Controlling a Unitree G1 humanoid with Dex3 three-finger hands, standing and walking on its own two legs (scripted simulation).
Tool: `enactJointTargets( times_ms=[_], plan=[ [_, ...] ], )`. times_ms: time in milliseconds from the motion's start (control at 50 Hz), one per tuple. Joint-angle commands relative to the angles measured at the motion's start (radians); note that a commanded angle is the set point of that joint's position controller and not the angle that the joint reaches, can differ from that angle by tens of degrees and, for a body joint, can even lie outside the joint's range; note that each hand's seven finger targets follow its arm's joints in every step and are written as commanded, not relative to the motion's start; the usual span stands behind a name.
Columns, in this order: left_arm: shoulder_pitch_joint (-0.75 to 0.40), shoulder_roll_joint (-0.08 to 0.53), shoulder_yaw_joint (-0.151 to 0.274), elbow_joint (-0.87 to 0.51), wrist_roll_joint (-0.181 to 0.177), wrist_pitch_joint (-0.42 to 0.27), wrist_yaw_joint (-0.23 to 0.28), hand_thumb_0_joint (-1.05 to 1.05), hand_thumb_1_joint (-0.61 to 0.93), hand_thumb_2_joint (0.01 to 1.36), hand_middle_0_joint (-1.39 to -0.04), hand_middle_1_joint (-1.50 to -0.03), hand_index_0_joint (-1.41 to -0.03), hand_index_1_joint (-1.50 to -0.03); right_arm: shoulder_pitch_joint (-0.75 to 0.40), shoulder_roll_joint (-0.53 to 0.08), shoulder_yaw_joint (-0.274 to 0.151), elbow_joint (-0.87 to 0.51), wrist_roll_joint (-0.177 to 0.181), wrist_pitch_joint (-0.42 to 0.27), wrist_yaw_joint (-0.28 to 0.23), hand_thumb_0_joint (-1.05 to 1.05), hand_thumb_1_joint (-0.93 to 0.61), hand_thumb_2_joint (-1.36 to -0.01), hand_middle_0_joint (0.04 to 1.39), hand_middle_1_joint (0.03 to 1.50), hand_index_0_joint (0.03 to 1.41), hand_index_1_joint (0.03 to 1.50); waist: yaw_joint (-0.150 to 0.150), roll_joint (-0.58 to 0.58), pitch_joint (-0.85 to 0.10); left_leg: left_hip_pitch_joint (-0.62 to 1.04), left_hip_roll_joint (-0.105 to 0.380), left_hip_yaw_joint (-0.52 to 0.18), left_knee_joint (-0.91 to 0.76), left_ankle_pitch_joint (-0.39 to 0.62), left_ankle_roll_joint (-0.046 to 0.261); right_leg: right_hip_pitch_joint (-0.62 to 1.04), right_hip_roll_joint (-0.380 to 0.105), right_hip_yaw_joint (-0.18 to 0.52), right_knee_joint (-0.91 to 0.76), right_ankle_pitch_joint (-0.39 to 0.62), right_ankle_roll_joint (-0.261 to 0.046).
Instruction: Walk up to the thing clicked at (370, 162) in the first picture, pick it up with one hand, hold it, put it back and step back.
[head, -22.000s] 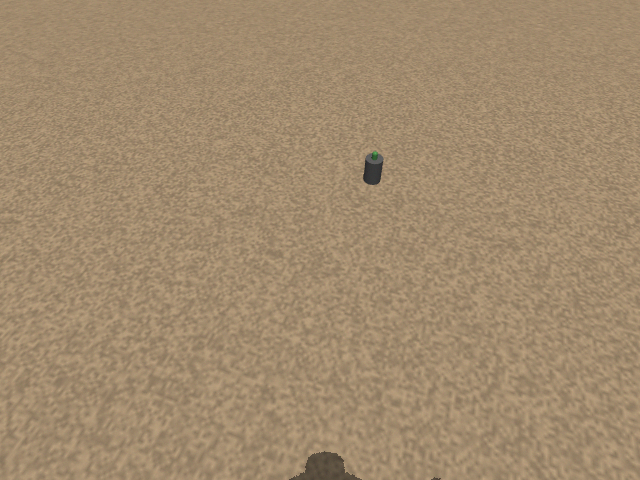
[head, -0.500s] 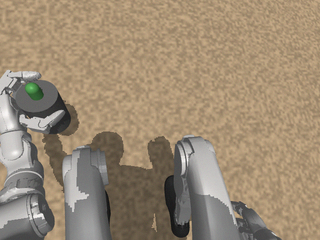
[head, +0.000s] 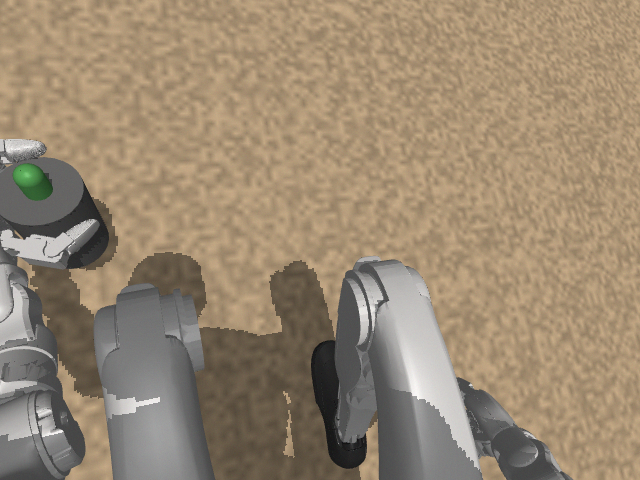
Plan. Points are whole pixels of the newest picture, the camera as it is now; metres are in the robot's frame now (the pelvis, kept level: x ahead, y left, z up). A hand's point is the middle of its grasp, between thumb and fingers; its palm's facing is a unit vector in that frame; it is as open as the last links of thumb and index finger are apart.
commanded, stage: lower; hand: left
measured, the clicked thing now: (53, 210) +0.43 +0.27 -0.11
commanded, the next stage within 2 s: loosen in 1.16 s
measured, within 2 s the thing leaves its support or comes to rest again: neither
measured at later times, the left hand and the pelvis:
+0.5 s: hand (60, 216) +0.43 +0.27 -0.16, palm faces +0.31 -0.95 -0.02, open 9.4 cm; pelvis -0.01 +0.01 -0.02, yaw -3 degrees
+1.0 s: hand (67, 220) +0.44 +0.27 -0.19, palm faces +0.34 -0.94 -0.02, open 9.4 cm; pelvis -0.01 +0.02 -0.02, yaw -6 degrees
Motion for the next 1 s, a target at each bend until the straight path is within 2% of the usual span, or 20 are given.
enactJointTargets(
  times_ms=[0,40,60,120,160,200,220,260,300,320,340,420,480,540,560,580,640,680,860,980],
  plan=[
    [-0.343,0.260,0.038,-0.254,-0.026,-0.122,0.011,0.000,0.134,1.234,-1.207,-1.337,-1.214,-1.346,0.111,-0.272,-0.061,-0.031,-0.014,-0.003,-0.009,0.000,-0.926,-0.913,0.199,0.300,0.200,0.300,-0.023,0.344,-0.680,0.439,0.010,0.104,-0.275,0.100,0.038,0.334,0.033,-0.091,-0.219,0.160,-0.066],
    [-0.315,0.243,0.033,-0.233,-0.026,-0.125,0.014,0.000,0.084,1.235,-1.237,-1.395,-1.250,-1.397,0.107,-0.273,-0.057,-0.035,-0.017,-0.002,-0.008,0.000,-0.935,-0.914,0.199,0.300,0.199,0.300,-0.027,0.328,-0.668,0.436,0.011,0.101,-0.273,0.109,0.037,0.334,0.034,-0.098,-0.215,0.164,-0.066],
    [-0.324,0.264,0.040,-0.245,-0.026,-0.130,0.018,0.000,0.059,1.229,-1.240,-1.398,-1.253,-1.401,0.112,-0.274,-0.050,-0.033,-0.021,0.000,-0.007,0.000,-0.939,-0.915,0.199,0.300,0.199,0.300,-0.027,0.331,-0.686,0.434,0.011,0.101,-0.263,0.121,0.037,0.358,0.036,-0.095,-0.214,0.181,-0.064],
    [-0.262,0.235,0.031,-0.125,-0.019,-0.136,0.030,0.000,0.084,1.232,-1.217,-1.382,-1.230,-1.384,0.098,-0.281,-0.030,-0.039,-0.026,0.000,-0.003,0.000,-0.936,-0.915,0.199,0.300,0.199,0.300,-0.049,0.284,-0.616,0.394,0.012,0.092,-0.245,0.131,0.040,0.354,0.040,-0.105,-0.210,0.193,-0.061],
    [-0.306,0.289,0.049,-0.139,-0.011,-0.156,0.041,0.000,0.066,1.208,-1.218,-1.369,-1.231,-1.370,0.086,-0.289,-0.016,-0.049,-0.035,0.003,-0.002,0.000,-0.937,-0.914,0.199,0.300,0.199,0.300,-0.060,0.297,-0.614,0.401,0.015,0.085,-0.236,0.129,0.039,0.360,0.042,-0.111,-0.207,0.194,-0.060],
    [-0.254,0.251,0.024,-0.071,-0.012,-0.166,0.039,0.000,0.087,1.206,-1.210,-1.367,-1.227,-1.365,0.060,-0.299,-0.002,-0.058,-0.044,0.003,0.002,0.000,-0.935,-0.912,0.199,0.300,0.199,0.300,-0.065,0.294,-0.574,0.408,0.016,0.076,-0.238,0.121,0.036,0.342,0.040,-0.122,-0.200,0.181,-0.060],
    [-0.298,0.303,0.047,-0.125,-0.008,-0.180,0.047,0.000,0.089,1.220,-1.214,-1.374,-1.229,-1.373,0.057,-0.303,0.005,-0.062,-0.049,0.002,0.003,0.000,-0.931,-0.912,0.199,0.300,0.199,0.300,-0.065,0.320,-0.588,0.418,0.019,0.072,-0.235,0.122,0.034,0.352,0.044,-0.126,-0.196,0.183,-0.061],
    [-0.300,0.343,0.070,-0.124,-0.002,-0.195,0.058,0.000,0.097,1.201,-1.204,-1.358,-1.220,-1.356,0.053,-0.312,0.016,-0.069,-0.060,0.005,0.003,0.000,-0.933,-0.912,0.199,0.300,0.199,0.300,-0.068,0.346,-0.614,0.450,0.023,0.067,-0.226,0.158,0.029,0.370,0.045,-0.130,-0.185,0.214,-0.060],
    [-0.291,0.360,0.080,-0.129,-0.001,-0.212,0.065,0.000,0.092,1.186,-1.184,-1.339,-1.201,-1.336,0.037,-0.322,0.027,-0.084,-0.069,0.005,0.007,0.000,-0.932,-0.912,0.199,0.300,0.199,0.300,-0.073,0.365,-0.612,0.459,0.025,0.060,-0.229,0.162,0.026,0.379,0.046,-0.136,-0.181,0.220,-0.060],
    [-0.276,0.346,0.065,-0.101,-0.001,-0.212,0.063,0.000,0.104,1.191,-1.186,-1.339,-1.201,-1.338,0.028,-0.323,0.031,-0.081,-0.073,0.003,0.008,0.000,-0.936,-0.913,0.199,0.300,0.199,0.300,-0.077,0.361,-0.599,0.457,0.027,0.061,-0.219,0.160,0.027,0.374,0.048,-0.134,-0.180,0.221,-0.060],
    [-0.301,0.344,0.057,-0.099,0.000,-0.220,0.064,0.000,0.100,1.192,-1.191,-1.347,-1.209,-1.343,0.031,-0.329,0.041,-0.079,-0.077,0.005,0.008,0.000,-0.936,-0.912,0.199,0.300,0.199,0.300,-0.098,0.379,-0.577,0.465,0.029,0.051,-0.227,0.155,0.022,0.365,0.046,-0.146,-0.174,0.217,-0.060],
    [-0.294,0.411,0.086,-0.094,0.017,-0.239,0.090,0.000,0.080,1.194,-1.187,-1.347,-1.206,-1.343,-0.001,-0.349,0.059,-0.102,-0.095,0.003,0.009,0.000,-0.932,-0.911,0.199,0.300,0.199,0.300,-0.099,0.396,-0.570,0.469,0.034,0.041,-0.211,0.159,0.021,0.377,0.050,-0.154,-0.166,0.229,-0.059],
    [-0.285,0.382,0.071,-0.055,0.012,-0.252,0.110,0.000,0.113,1.198,-1.186,-1.345,-1.206,-1.340,-0.008,-0.365,0.072,-0.109,-0.104,0.004,0.015,0.000,-0.932,-0.911,0.199,0.300,0.200,0.300,-0.129,0.405,-0.523,0.477,0.035,0.019,-0.227,0.139,0.014,0.354,0.048,-0.181,-0.160,0.215,-0.058],
    [-0.291,0.392,0.055,-0.046,0.011,-0.268,0.108,0.000,0.125,1.198,-1.210,-1.361,-1.230,-1.355,-0.035,-0.370,0.088,-0.119,-0.111,-0.002,0.016,0.000,-0.933,-0.910,0.200,0.300,0.200,0.300,-0.137,0.404,-0.512,0.483,0.039,0.015,-0.208,0.149,0.015,0.361,0.052,-0.183,-0.157,0.230,-0.055],
    [-0.299,0.427,0.068,-0.043,0.015,-0.273,0.113,0.000,0.122,1.197,-1.225,-1.367,-1.246,-1.360,-0.032,-0.379,0.092,-0.117,-0.113,0.000,0.015,0.000,-0.934,-0.910,0.199,0.300,0.199,0.300,-0.142,0.406,-0.501,0.470,0.040,0.014,-0.205,0.137,0.016,0.365,0.051,-0.185,-0.157,0.224,-0.053],
    [-0.286,0.412,0.052,-0.024,0.018,-0.275,0.112,0.000,0.124,1.215,-1.212,-1.369,-1.232,-1.364,-0.037,-0.377,0.098,-0.118,-0.117,-0.002,0.015,0.000,-0.928,-0.910,0.199,0.300,0.200,0.300,-0.142,0.403,-0.496,0.473,0.039,0.014,-0.198,0.151,0.017,0.377,0.053,-0.183,-0.159,0.239,-0.051],
    [-0.264,0.443,0.076,0.009,0.016,-0.282,0.127,0.000,0.077,1.209,-1.210,-1.370,-1.229,-1.365,-0.043,-0.381,0.116,-0.119,-0.125,-0.002,0.015,0.000,-0.931,-0.910,0.200,0.300,0.200,0.300,-0.140,0.381,-0.484,0.457,0.042,0.008,-0.186,0.147,0.020,0.393,0.059,-0.189,-0.162,0.240,-0.048],
    [-0.280,0.440,0.065,0.022,0.016,-0.290,0.136,0.000,0.099,1.216,-1.209,-1.374,-1.232,-1.367,-0.061,-0.391,0.123,-0.127,-0.129,-0.001,0.015,0.000,-0.925,-0.908,0.200,0.300,0.200,0.300,-0.157,0.390,-0.448,0.454,0.043,-0.003,-0.199,0.121,0.017,0.370,0.059,-0.206,-0.160,0.219,-0.048],
    [-0.278,0.501,0.077,0.033,0.024,-0.326,0.159,0.000,0.118,1.212,-1.200,-1.353,-1.219,-1.349,-0.099,-0.407,0.156,-0.147,-0.146,-0.001,0.017,0.000,-0.920,-0.907,0.200,0.300,0.200,0.300,-0.163,0.406,-0.429,0.473,0.054,-0.027,-0.192,0.142,0.011,0.383,0.070,-0.225,-0.146,0.239,-0.047],
    [-0.267,0.490,0.059,0.056,0.027,-0.341,0.168,0.000,0.177,1.235,-1.205,-1.363,-1.225,-1.358,-0.112,-0.418,0.171,-0.152,-0.157,0.000,0.017,0.000,-0.912,-0.906,0.200,0.300,0.200,0.300,-0.184,0.422,-0.394,0.487,0.058,-0.046,-0.195,0.138,0.007,0.376,0.073,-0.239,-0.142,0.244,-0.043]
  ],
)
